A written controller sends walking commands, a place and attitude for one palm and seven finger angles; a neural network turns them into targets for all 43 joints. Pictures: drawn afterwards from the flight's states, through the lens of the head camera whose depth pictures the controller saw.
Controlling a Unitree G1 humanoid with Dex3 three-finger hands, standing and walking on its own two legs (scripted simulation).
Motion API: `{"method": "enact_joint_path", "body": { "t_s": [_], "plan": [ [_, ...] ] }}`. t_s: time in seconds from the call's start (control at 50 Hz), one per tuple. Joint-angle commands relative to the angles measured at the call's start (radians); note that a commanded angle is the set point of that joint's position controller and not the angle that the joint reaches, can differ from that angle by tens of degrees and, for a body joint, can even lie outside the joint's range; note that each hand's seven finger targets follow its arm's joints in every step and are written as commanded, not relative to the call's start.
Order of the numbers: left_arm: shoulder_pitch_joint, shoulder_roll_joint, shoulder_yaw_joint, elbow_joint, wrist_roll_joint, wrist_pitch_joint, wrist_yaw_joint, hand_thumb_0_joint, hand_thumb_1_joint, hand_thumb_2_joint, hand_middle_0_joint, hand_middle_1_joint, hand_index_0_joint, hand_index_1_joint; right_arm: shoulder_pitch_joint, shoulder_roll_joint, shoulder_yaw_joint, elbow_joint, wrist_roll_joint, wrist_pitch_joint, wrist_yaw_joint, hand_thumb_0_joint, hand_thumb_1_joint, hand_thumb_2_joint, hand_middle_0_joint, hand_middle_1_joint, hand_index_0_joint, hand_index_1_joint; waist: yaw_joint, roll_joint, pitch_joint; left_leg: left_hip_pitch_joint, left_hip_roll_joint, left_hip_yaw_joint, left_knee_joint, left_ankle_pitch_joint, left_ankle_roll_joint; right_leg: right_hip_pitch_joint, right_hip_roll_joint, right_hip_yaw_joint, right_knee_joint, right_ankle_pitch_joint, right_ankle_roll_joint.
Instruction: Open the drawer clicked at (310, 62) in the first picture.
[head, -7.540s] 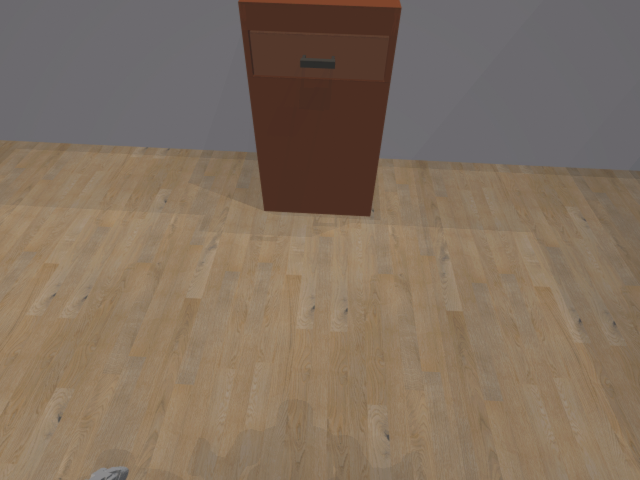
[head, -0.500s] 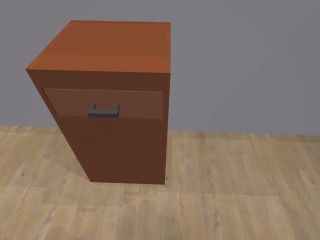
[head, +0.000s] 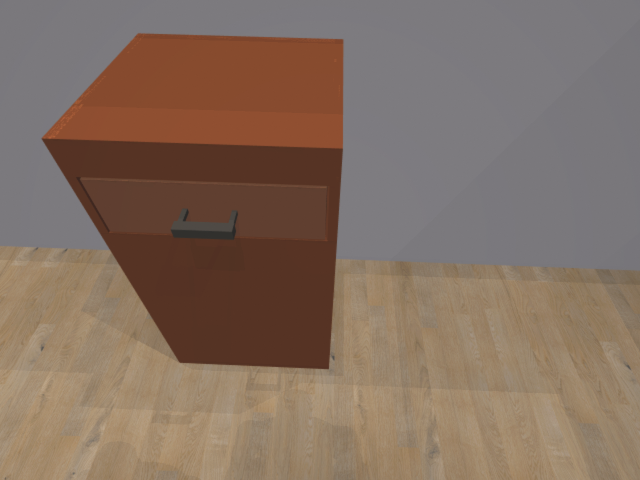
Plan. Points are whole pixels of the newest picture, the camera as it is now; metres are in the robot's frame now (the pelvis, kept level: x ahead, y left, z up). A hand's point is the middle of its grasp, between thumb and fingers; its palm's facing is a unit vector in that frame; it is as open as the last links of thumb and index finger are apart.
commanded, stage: look again from close up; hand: left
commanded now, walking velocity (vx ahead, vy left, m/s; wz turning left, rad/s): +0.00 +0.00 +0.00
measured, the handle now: (206, 222) +0.56 +0.25 -0.05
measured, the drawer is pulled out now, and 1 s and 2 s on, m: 0.00 0.00 0.00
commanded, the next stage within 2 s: raise the hand with hooked fingers in 0.10 s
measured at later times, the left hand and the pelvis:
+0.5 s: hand (188, 415) +0.21 +0.19 -0.04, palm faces -0.05 -0.37 -0.93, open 7.9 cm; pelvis +0.01 +0.00 -0.03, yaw -3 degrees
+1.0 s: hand (169, 386) +0.23 +0.21 -0.02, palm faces -0.03 -0.11 -0.99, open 10.8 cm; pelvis +0.03 -0.02 -0.04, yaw -1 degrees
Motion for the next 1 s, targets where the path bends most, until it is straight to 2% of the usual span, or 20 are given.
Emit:
{"method": "enact_joint_path", "body": {
  "t_s": [0.0,0.16,0.18,0.2,0.22,0.24,0.26,0.28,0.32,0.36,0.4,0.44,0.48,0.56,0.64,0.72,0.76,0.84,0.9,0.98],
  "plan": [
    [0.069,0.092,0.014,-0.024,0.004,-0.015,0.007,0.000,0.900,0.900,-0.200,-0.300,-0.200,-0.300,0.070,-0.098,-0.013,-0.016,0.003,-0.019,-0.006,0.000,-0.900,-0.900,0.200,0.300,0.200,0.300,0.004,0.005,0.023,-0.057,0.051,-0.045,-0.104,0.111,0.032,0.053,-0.047,0.049,-0.075,0.076,-0.032],
    [0.061,0.096,0.013,-0.022,0.005,-0.012,0.007,0.000,0.900,0.900,-0.200,-0.300,-0.200,-0.300,0.061,-0.100,-0.009,-0.012,0.003,-0.016,-0.006,0.000,-0.900,-0.900,0.200,0.300,0.200,0.300,0.003,0.002,0.057,-0.064,0.053,-0.048,-0.125,0.089,0.031,0.050,-0.045,0.049,-0.086,0.058,-0.030],
    [0.115,0.152,0.005,0.017,0.004,-0.023,0.043,0.000,0.900,0.900,-0.200,-0.300,-0.200,-0.300,-0.062,-0.139,-0.014,-0.080,0.012,-0.028,0.003,0.000,-0.900,-0.900,0.200,0.300,0.200,0.300,0.048,-0.101,0.099,-0.135,0.062,-0.006,0.070,0.028,0.002,0.033,-0.098,0.090,-0.071,0.249,-0.035],
    [-0.711,0.374,-0.079,-1.532,0.118,-0.214,0.039,0.000,0.877,0.890,-0.202,-0.315,-0.202,-0.315,-0.096,-0.256,0.021,-0.433,0.076,-0.174,-0.053,0.000,-0.900,-0.900,0.200,0.300,0.200,0.300,-0.063,0.224,-0.406,0.174,-0.041,0.023,-0.095,0.136,0.065,0.127,0.020,0.115,0.019,0.126,-0.060],
    [-0.217,0.372,0.016,-1.236,0.140,-0.135,0.137,0.000,0.853,0.880,-0.203,-0.330,-0.203,-0.330,-0.163,-0.215,-0.003,-0.369,0.053,-0.275,-0.100,0.000,-0.900,-0.900,0.200,0.300,0.200,0.300,0.042,0.301,-0.337,0.125,-0.033,0.036,-0.076,0.141,0.053,0.070,0.041,0.004,0.099,-0.010,-0.084],
    [0.054,0.162,-0.087,-1.113,0.144,0.027,0.188,0.000,0.830,0.870,-0.205,-0.345,-0.205,-0.345,-0.164,-0.161,-0.017,-0.372,0.092,-0.317,-0.100,0.000,-0.900,-0.900,0.200,0.300,0.200,0.300,0.021,0.238,-0.158,-0.033,-0.027,0.012,-0.100,0.006,0.026,-0.023,0.052,-0.039,0.094,-0.101,-0.065],
    [0.050,0.072,-0.170,-1.127,0.190,0.050,0.190,0.000,0.807,0.860,-0.207,-0.360,-0.207,-0.360,-0.136,-0.175,-0.010,-0.356,0.092,-0.339,-0.101,0.000,-0.900,-0.900,0.200,0.300,0.200,0.300,-0.007,0.127,-0.085,-0.073,-0.033,0.012,-0.079,-0.016,0.032,-0.048,0.057,-0.043,0.075,-0.079,-0.049],
    [-0.026,0.135,-0.163,-1.207,0.273,0.035,0.214,0.000,0.783,0.850,-0.208,-0.375,-0.208,-0.375,-0.182,-0.209,-0.018,-0.411,0.070,-0.356,-0.095,0.000,-0.900,-0.900,0.200,0.300,0.200,0.300,-0.025,0.065,0.035,-0.137,-0.040,-0.028,-0.050,-0.075,0.035,-0.133,0.060,-0.015,0.065,-0.130,-0.050],
    [0.072,0.147,-0.173,-1.124,0.500,0.026,0.268,0.000,0.737,0.830,-0.212,-0.405,-0.212,-0.405,-0.159,-0.227,-0.029,-0.464,0.011,-0.339,-0.072,0.000,-0.900,-0.900,0.200,0.300,0.200,0.300,-0.027,-0.103,0.015,-0.219,-0.060,-0.035,0.034,-0.113,0.039,-0.247,0.066,-0.024,0.095,-0.247,-0.053],
    [0.271,0.170,-0.135,-1.085,0.705,0.018,0.315,0.000,0.690,0.810,-0.215,-0.435,-0.215,-0.435,-0.187,-0.230,-0.058,-0.570,-0.025,-0.289,-0.034,0.000,-0.900,-0.900,0.200,0.300,0.200,0.300,0.044,-0.131,-0.075,-0.239,-0.082,-0.020,0.089,-0.064,0.027,-0.233,0.078,0.020,0.102,-0.312,-0.072],
    [0.459,0.138,-0.143,-1.023,0.854,0.002,0.349,0.000,0.643,0.790,-0.218,-0.465,-0.218,-0.465,-0.241,-0.227,-0.066,-0.634,-0.050,-0.195,0.010,0.000,-0.900,-0.900,0.200,0.300,0.200,0.300,0.092,-0.214,-0.050,-0.316,-0.083,-0.005,0.129,-0.005,0.020,-0.237,0.087,0.059,0.119,-0.245,-0.090],
    [0.481,0.176,-0.097,-1.055,0.956,-0.032,0.370,0.000,0.597,0.770,-0.222,-0.495,-0.222,-0.495,-0.281,-0.217,-0.067,-0.671,-0.054,-0.107,0.052,0.000,-0.900,-0.900,0.200,0.300,0.200,0.300,0.130,-0.234,-0.078,-0.349,-0.085,0.009,0.159,0.044,0.021,-0.205,0.081,0.107,0.156,-0.122,-0.102],
    [0.446,0.224,-0.049,-1.152,1.022,-0.069,0.405,0.000,0.550,0.750,-0.225,-0.525,-0.225,-0.525,-0.328,-0.205,-0.057,-0.721,-0.052,-0.053,0.076,0.000,-0.900,-0.900,0.200,0.300,0.200,0.300,0.150,-0.161,-0.145,-0.357,-0.083,0.022,0.191,0.085,0.023,-0.198,0.079,0.096,0.232,-0.024,-0.108],
    [0.203,0.309,0.019,-1.335,1.131,-0.092,0.507,0.000,0.457,0.710,-0.232,-0.585,-0.232,-0.585,-0.311,-0.197,-0.064,-0.758,-0.074,0.001,0.091,0.000,-0.900,-0.900,0.200,0.300,0.200,0.300,0.120,-0.025,-0.291,-0.290,-0.089,0.001,0.313,0.099,0.026,-0.369,0.084,0.167,0.315,-0.049,-0.112],
    [-0.024,0.378,0.066,-1.496,1.171,-0.121,0.577,0.000,0.363,0.670,-0.238,-0.645,-0.238,-0.645,-0.293,-0.197,-0.069,-0.744,-0.095,0.008,0.088,0.000,-0.900,-0.900,0.200,0.300,0.200,0.300,0.067,0.053,-0.412,-0.193,-0.082,-0.049,0.459,0.121,0.027,-0.559,0.070,0.197,0.382,-0.083,-0.108],
    [0.018,0.355,0.047,-1.466,1.078,-0.067,0.539,0.000,0.270,0.630,-0.245,-0.705,-0.245,-0.705,-0.295,-0.208,-0.066,-0.746,-0.082,0.008,0.073,0.000,-0.900,-0.900,0.200,0.300,0.200,0.300,0.037,0.055,-0.403,-0.237,-0.085,-0.017,0.447,0.108,0.042,-0.464,0.066,0.131,0.364,-0.002,-0.090],
    [0.040,0.310,-0.005,-1.427,1.042,-0.002,0.484,0.000,0.223,0.610,-0.248,-0.735,-0.248,-0.735,-0.305,-0.203,-0.055,-0.736,-0.072,0.016,0.064,0.000,-0.900,-0.900,0.200,0.300,0.200,0.300,0.025,-0.003,-0.353,-0.272,-0.077,-0.014,0.403,0.116,0.043,-0.380,0.072,0.092,0.342,0.053,-0.080],
    [0.122,0.343,0.003,-1.381,1.009,0.072,0.355,0.000,0.130,0.570,-0.255,-0.795,-0.255,-0.795,-0.326,-0.188,-0.025,-0.731,-0.044,0.020,0.030,0.000,-0.900,-0.900,0.200,0.300,0.200,0.300,0.066,-0.106,-0.302,-0.319,-0.070,0.003,0.297,0.109,0.050,-0.170,0.069,0.079,0.278,0.140,-0.066],
    [0.115,0.394,0.039,-1.380,1.014,0.042,0.312,0.000,0.060,0.540,-0.260,-0.840,-0.260,-0.840,-0.303,-0.180,-0.012,-0.710,-0.048,0.009,0.020,0.000,-0.900,-0.900,0.200,0.300,0.200,0.300,0.088,-0.081,-0.294,-0.293,-0.069,0.008,0.249,0.119,0.047,-0.114,0.057,0.067,0.257,0.161,-0.060],
    [0.030,0.430,0.103,-1.374,1.021,-0.026,0.330,0.000,-0.033,0.500,-0.267,-0.900,-0.267,-0.900,-0.282,-0.177,-0.026,-0.681,-0.057,0.004,0.017,0.000,-0.900,-0.900,0.200,0.300,0.200,0.300,0.085,-0.035,-0.284,-0.254,-0.069,0.004,0.218,0.115,0.043,-0.109,0.055,0.069,0.224,0.125,-0.064]
  ]
}}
